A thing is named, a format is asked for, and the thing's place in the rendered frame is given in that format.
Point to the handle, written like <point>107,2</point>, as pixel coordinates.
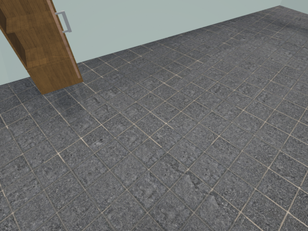
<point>66,21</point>

